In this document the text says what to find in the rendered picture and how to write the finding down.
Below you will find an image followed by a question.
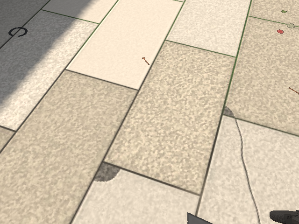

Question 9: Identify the robot right hand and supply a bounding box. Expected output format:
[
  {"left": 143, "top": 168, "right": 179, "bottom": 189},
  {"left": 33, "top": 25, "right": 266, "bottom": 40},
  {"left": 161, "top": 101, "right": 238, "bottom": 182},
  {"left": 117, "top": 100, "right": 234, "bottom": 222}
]
[{"left": 269, "top": 210, "right": 299, "bottom": 224}]

